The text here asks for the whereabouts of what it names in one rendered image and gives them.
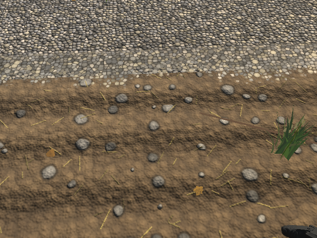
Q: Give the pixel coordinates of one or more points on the right robot hand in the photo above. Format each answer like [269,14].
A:
[299,231]

